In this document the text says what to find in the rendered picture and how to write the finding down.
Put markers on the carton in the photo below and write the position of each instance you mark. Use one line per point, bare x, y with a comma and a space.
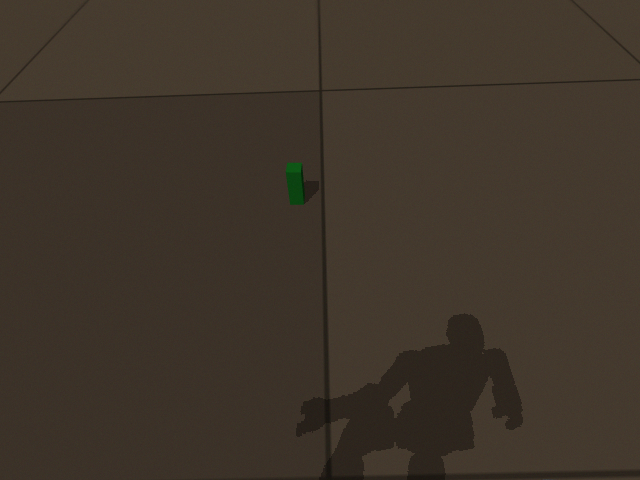
295, 182

